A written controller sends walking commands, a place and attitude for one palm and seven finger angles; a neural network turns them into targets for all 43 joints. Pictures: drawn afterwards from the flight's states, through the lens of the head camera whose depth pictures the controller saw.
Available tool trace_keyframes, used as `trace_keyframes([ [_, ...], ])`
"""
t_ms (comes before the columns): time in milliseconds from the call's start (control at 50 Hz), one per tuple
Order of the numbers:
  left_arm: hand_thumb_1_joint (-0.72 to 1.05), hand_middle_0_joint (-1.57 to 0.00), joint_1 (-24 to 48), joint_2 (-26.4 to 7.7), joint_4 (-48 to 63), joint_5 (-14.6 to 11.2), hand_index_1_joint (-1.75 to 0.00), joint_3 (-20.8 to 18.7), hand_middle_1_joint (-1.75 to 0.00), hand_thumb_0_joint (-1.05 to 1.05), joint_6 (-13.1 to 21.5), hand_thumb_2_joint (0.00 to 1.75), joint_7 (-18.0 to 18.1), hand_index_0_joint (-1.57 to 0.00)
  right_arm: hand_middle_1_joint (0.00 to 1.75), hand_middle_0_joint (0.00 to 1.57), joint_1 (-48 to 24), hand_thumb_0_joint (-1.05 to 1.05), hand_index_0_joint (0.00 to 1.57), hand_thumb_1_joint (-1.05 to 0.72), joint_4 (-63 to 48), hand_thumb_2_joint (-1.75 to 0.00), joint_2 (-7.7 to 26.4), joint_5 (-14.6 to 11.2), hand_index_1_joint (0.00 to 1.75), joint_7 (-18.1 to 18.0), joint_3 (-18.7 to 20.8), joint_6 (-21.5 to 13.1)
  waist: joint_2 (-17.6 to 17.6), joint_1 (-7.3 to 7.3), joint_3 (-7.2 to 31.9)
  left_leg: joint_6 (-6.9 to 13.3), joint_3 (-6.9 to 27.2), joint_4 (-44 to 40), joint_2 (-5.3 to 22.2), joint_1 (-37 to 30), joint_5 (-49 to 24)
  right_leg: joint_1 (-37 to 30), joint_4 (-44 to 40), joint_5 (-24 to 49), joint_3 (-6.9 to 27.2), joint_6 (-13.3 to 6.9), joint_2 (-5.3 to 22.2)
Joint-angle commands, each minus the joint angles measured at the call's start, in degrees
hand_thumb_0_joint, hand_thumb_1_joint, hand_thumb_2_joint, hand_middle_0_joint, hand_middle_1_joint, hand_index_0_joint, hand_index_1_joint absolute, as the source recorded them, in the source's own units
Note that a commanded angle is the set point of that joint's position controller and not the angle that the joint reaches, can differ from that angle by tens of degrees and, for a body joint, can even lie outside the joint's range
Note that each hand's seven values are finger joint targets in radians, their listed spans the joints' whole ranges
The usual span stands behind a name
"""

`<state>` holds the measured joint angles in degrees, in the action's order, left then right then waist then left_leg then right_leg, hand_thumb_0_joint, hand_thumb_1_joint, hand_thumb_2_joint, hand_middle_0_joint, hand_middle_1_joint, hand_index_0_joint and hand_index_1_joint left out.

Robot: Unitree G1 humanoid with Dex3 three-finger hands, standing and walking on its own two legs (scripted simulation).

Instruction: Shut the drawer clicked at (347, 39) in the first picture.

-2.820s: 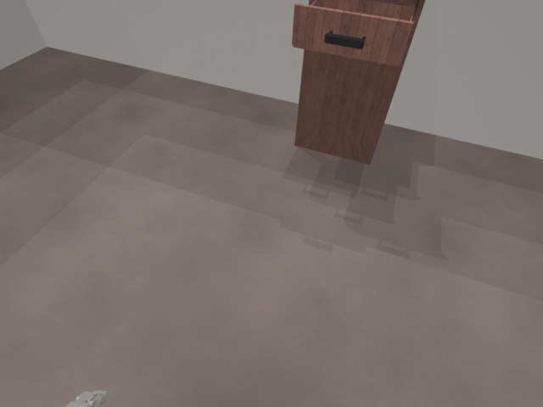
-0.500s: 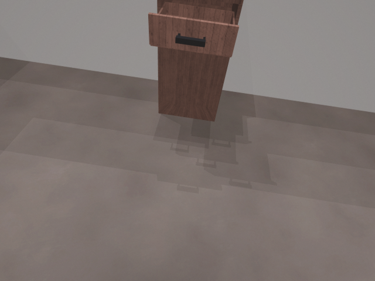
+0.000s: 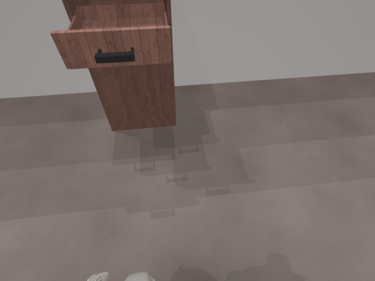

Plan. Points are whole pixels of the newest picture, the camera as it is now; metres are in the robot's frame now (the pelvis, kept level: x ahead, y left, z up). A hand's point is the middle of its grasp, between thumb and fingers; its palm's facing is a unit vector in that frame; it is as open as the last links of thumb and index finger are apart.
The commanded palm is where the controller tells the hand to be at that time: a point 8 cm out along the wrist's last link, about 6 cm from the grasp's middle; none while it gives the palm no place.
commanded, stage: walk to a spot facing it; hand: left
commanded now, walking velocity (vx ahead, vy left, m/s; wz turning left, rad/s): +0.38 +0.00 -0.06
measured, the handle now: (115, 54) +0.84 +0.27 +0.02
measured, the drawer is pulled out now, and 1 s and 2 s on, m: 0.30 0.30 0.30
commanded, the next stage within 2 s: turn to face it in 0.42 s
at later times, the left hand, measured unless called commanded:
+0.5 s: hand (101, 242) +0.24 +0.24 -0.17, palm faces -0.05 -0.99 -0.13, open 7.4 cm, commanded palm none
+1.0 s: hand (133, 177) +0.43 +0.18 -0.17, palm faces -0.02 -0.99 -0.15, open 7.3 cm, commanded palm none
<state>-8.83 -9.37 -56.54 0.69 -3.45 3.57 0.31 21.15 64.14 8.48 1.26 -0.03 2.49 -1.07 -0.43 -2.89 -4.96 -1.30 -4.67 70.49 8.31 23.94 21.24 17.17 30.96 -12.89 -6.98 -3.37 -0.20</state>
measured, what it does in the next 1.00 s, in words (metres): walks ahead: left foot, then right foot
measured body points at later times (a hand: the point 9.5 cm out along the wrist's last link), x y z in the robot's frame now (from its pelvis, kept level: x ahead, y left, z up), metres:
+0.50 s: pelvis +0.21 +0.06 +0.01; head +0.22 +0.08 +0.46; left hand +0.24 +0.29 -0.16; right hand +0.20 -0.17 -0.13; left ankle +0.20 +0.15 -0.73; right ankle +0.21 -0.08 -0.64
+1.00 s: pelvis +0.31 +0.03 +0.00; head +0.32 +0.04 +0.45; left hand +0.43 +0.23 -0.15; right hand +0.31 -0.20 -0.15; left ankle +0.31 +0.14 -0.71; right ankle +0.35 -0.10 -0.73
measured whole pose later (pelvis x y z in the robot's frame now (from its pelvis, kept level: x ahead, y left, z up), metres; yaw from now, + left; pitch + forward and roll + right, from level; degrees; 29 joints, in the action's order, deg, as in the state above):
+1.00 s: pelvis +0.31 +0.03 +0.00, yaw -2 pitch -1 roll -2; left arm -6.0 -7.5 -57.0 1.6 -2.2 0.0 2.0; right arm 15.4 60.8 7.9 1.1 -0.8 2.5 1.6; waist 0.4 -1.6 -2.2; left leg -1.9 -5.9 44.8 4.9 19.6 23.6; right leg 16.9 31.3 -12.3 -14.8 -0.6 6.1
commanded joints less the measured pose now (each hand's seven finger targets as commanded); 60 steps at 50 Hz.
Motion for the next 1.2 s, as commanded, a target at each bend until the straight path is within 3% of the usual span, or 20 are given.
trace_keyframes([
  [0,0.9,-0.2,-5.3,-6.7,-0.2,0.8,-0.3,-1.3,-0.3,0.0,0.5,0.9,0.3,-0.2,0.3,0.2,3.6,0.0,0.2,-0.9,-3.6,-0.9,2.1,0.6,0.3,0.2,0.9,-0.1,7.0,0.0,2.1,-1.3,0.2,-9.3,2.6,3.0,-5.7,2.7,-19.9,0.8,10.8,-6.5,13.6],
  [140,0.9,-0.2,-9.7,-9.9,-2.3,0.8,-0.3,-1.4,-0.3,0.0,0.5,0.9,-0.3,-0.2,0.3,0.2,-7.8,0.0,0.2,-0.9,-8.3,-0.9,3.5,0.2,0.3,1.6,0.9,-2.0,7.7,3.44,0.5,-0.5,-2.0,-30.8,-0.3,1.1,-7.3,-4.4,-18.2,-4.1,13.0,-6.3,13.9],
  [200,0.9,-0.2,-9.2,-9.9,-2.6,0.5,-0.3,-1.5,-0.3,0.0,-0.1,0.9,-0.4,-0.2,0.3,0.2,-2.8,0.0,0.2,-0.9,-6.6,-0.9,5.5,0.2,0.3,1.1,1.3,-2.9,2.3,0.07,0.8,-0.1,-4.6,-39.8,-3.0,-13.4,-8.8,0.3,-9.9,-1.7,10.7,-4.1,11.3],
  [220,0.9,-0.2,-9.8,-8.0,-2.3,0.3,-0.3,-1.1,-0.3,0.0,-0.2,0.9,-0.6,-0.2,0.3,0.2,3.2,0.0,0.2,-0.9,-4.8,-0.9,8.7,0.5,0.3,0.5,1.9,-3.3,-4.3,-2.21,3.5,1.4,0.1,-44.0,-0.2,-23.5,-5.3,5.3,1.7,1.2,8.2,-2.3,7.5],
  [240,0.9,-0.2,-10.6,-4.4,-1.0,-0.2,-0.3,-0.6,-0.3,0.0,-0.3,0.9,-1.1,-0.2,0.3,0.2,9.8,0.0,0.2,-0.9,-3.5,-0.9,15.3,1.4,0.3,-0.1,3.3,-3.5,-18.4,-4.11,6.7,6.5,18.9,-52.0,14.2,-31.3,0.1,15.4,20.2,-10.1,1.0,0.9,0.6],
  [260,0.9,-0.2,-7.4,-5.2,0.9,0.3,-0.3,-0.3,-0.3,0.0,-0.2,0.9,-0.8,-0.2,0.3,0.2,13.2,0.0,0.2,-0.9,-3.0,-0.9,16.6,1.1,0.3,-0.4,3.3,-2.9,-21.3,-5.06,6.7,9.4,28.8,-58.7,20.3,-29.7,4.6,20.0,32.8,-20.2,3.9,1.1,-0.4],
  [320,0.9,-0.2,-6.0,-4.6,-1.0,1.0,-0.3,-1.1,-0.3,0.0,-1.1,0.9,-1.5,-0.2,0.3,0.2,1.4,0.0,0.2,-0.9,-5.6,-0.9,8.9,0.6,0.3,-1.2,1.1,-3.4,-6.4,0.1,-1.4,7.4,15.1,-60.6,16.0,-16.7,1.1,21.1,41.1,-7.4,7.6,1.2,6.3],
  [380,0.9,-0.2,-10.0,-2.8,-2.0,1.1,-0.3,-1.1,-0.3,0.0,-3.0,0.9,-1.8,-0.2,0.3,0.2,-1.5,0.0,0.2,-0.9,-6.0,-0.9,7.1,0.0,0.3,-1.6,0.7,-4.2,-6.6,3.23,0.4,6.3,1.3,-59.4,12.2,-13.6,-13.7,17.0,38.9,-1.9,6.3,3.2,7.0],
  [520,0.9,-0.2,-2.5,-0.6,1.9,0.9,-0.3,-0.9,-0.3,0.0,-4.0,0.9,-1.9,-0.2,0.3,0.2,1.5,0.0,0.2,-0.9,-4.2,-0.9,7.4,0.1,0.3,-1.7,1.3,-3.5,-7.6,1.65,-0.4,7.6,-8.5,-54.7,10.7,-19.0,-36.3,16.8,18.7,0.9,1.1,5.0,6.6],
  [620,0.9,-0.2,-4.8,-1.0,0.0,1.0,-0.3,0.3,-0.3,0.0,-2.4,0.9,-0.6,-0.2,0.3,0.2,2.6,0.0,0.2,-0.9,-1.6,-0.9,6.8,0.2,0.3,-1.7,1.0,-2.1,-8.8,2.42,3.1,6.7,-6.8,-45.7,8.9,-19.4,-42.6,1.6,3.6,4.4,-1.7,2.9,2.4],
  [660,0.9,-0.2,-11.8,-5.2,-2.9,1.1,-0.3,-0.2,-0.3,0.0,-1.1,0.9,0.2,-0.2,0.3,0.2,2.9,0.0,0.2,-0.9,-1.0,-0.9,5.0,-0.6,0.3,-1.2,0.6,-1.9,-1.4,6.04,8.2,3.3,-6.5,-36.1,5.5,-14.0,-33.2,-13.4,-4.4,20.0,0.3,3.1,5.4],
  [700,0.9,-0.2,-18.3,-12.6,-5.2,0.5,-0.3,-1.2,-0.3,0.0,-0.4,0.9,0.9,-0.2,0.3,0.2,5.8,0.0,0.2,-0.9,-1.8,-0.9,1.7,-1.4,0.3,-1.4,0.1,-1.3,9.9,6.6,15.2,0.0,-4.0,-15.0,-4.1,-2.1,13.6,-25.9,-3.1,59.3,14.5,-6.3,25.1],
  [740,0.9,-0.2,-11.3,-11.6,-3.0,0.2,-0.3,-1.1,-0.3,0.0,-0.7,0.9,1.4,-0.2,0.3,0.2,3.2,0.0,0.2,-0.9,-2.8,-0.9,2.1,-1.4,0.3,-1.8,0.1,0.5,16.2,5.8,14.9,-0.1,3.3,-6.2,-2.6,-0.5,15.8,-17.5,-8.9,43.6,17.1,-9.1,25.8],
  [760,0.9,-0.2,-6.4,-9.2,-2.1,0.4,-0.3,-0.6,-0.3,0.0,-1.3,0.9,2.0,-0.2,0.3,0.2,2.0,0.0,0.2,-0.9,-2.3,-0.9,2.1,-1.2,0.3,-1.6,0.4,1.0,11.5,4.45,10.0,-0.2,3.8,-5.7,-1.6,0.1,12.7,-12.5,-10.5,34.3,13.5,-8.4,24.4],
  [820,0.9,-0.2,-0.6,-7.7,0.1,0.7,-0.3,-0.3,-0.3,0.0,-2.2,0.9,2.4,-0.2,0.3,0.2,2.4,0.0,0.2,-0.9,-1.8,-0.9,0.3,-0.7,0.3,-1.1,0.0,2.4,7.2,1.66,5.8,-0.6,2.0,-11.1,-1.9,-3.6,7.5,-1.0,-13.7,18.4,5.2,-5.0,21.2],
  [980,0.9,-0.2,-0.3,-7.5,1.2,0.1,-0.3,-1.0,-0.3,0.0,-4.3,0.9,2.1,-0.2,0.3,0.2,2.8,0.0,0.2,-0.9,-3.9,-0.9,2.3,-0.1,0.3,-0.3,0.2,1.9,2.9,0.67,3.9,-0.3,-1.6,-41.3,-3.1,-13.8,-6.9,4.5,-6.0,-5.8,-0.9,0.5,16.6],
  [1020,0.9,-0.2,-1.1,-2.7,3.9,-0.4,-0.3,-0.4,-0.3,0.0,-5.1,0.9,1.3,-0.2,0.3,0.2,1.3,0.0,0.2,-0.9,-6.8,-0.9,10.3,0.8,0.3,-0.6,1.7,1.5,-17.6,1.06,0.0,7.5,22.0,-57.6,12.4,-6.5,-6.8,9.0,9.5,-15.0,-3.5,6.0,6.0],
  [1040,0.9,-0.2,1.8,-3.8,4.4,0.3,-0.3,-0.6,-0.3,0.0,-5.4,0.9,1.3,-0.2,0.3,0.2,-0.7,0.0,0.2,-0.9,-7.3,-0.9,11.1,1.1,0.3,-1.2,1.9,1.3,-16.8,-0.09,-1.2,10.7,26.3,-60.8,13.6,-4.3,-7.5,9.6,19.3,-17.9,0.7,5.5,5.1],
  [1100,0.9,-0.2,-1.9,-4.5,2.3,0.5,-0.3,-1.0,-0.3,0.0,-4.9,0.9,0.7,-0.2,0.3,0.2,-6.3,0.0,0.2,-0.9,-8.2,-0.9,9.4,0.4,0.3,-2.0,1.2,0.2,-9.9,3.31,3.5,10.2,15.8,-54.9,8.6,-13.6,-25.1,13.2,28.5,-11.9,5.5,5.7,5.6],
  [1180,0.9,-0.2,-3.5,-3.8,0.2,0.1,-0.3,0.1,-0.3,0.0,-4.5,0.9,0.8,-0.2,0.3,0.2,-4.0,0.0,0.2,-0.9,-7.4,-0.9,9.3,0.0,0.3,-2.2,1.2,-0.2,-5.9,1.82,8.1,10.7,10.5,-51.9,6.9,-22.7,-37.7,10.2,21.6,-11.5,4.7,6.7,4.8],
])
